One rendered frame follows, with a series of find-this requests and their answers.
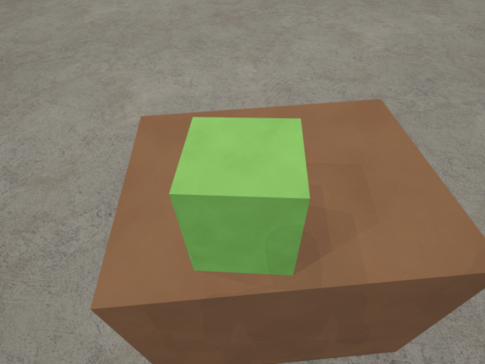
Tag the carton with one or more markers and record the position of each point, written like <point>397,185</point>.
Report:
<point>240,194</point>

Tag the pedestal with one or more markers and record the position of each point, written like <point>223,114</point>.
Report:
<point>386,250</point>

